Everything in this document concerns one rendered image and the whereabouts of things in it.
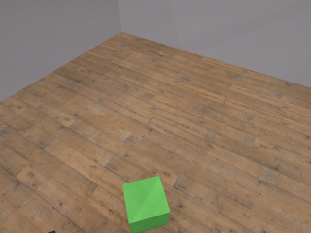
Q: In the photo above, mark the carton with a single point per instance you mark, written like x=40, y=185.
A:
x=146, y=204

